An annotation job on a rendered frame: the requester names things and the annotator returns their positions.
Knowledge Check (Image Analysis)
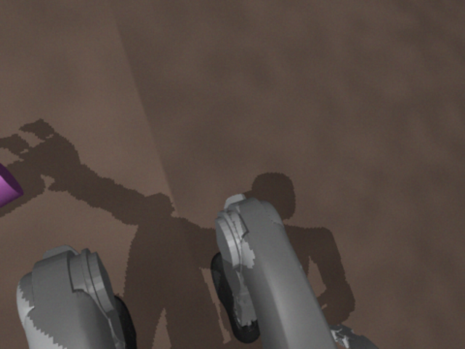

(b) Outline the right robot hand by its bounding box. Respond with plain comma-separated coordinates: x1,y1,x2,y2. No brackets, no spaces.
329,324,378,349

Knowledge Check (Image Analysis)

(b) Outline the right robot foot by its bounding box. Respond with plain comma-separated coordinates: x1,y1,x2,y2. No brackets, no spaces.
211,252,260,344

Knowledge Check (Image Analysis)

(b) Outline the left robot foot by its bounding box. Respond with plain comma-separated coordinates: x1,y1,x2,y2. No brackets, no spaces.
114,295,137,349

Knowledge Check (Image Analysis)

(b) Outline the can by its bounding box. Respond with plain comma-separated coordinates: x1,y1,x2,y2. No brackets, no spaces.
0,163,24,208

